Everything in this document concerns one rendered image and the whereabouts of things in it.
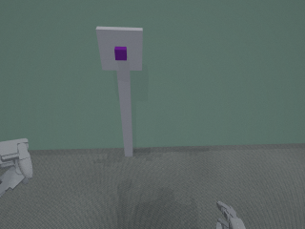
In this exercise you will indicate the left robot hand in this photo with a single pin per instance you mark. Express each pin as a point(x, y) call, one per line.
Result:
point(15, 157)

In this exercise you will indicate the panel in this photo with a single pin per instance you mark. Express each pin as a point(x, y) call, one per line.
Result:
point(132, 38)

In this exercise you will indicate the right robot hand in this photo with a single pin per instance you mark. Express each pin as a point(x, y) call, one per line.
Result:
point(230, 215)

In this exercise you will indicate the button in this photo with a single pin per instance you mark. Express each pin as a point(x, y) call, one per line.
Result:
point(120, 53)

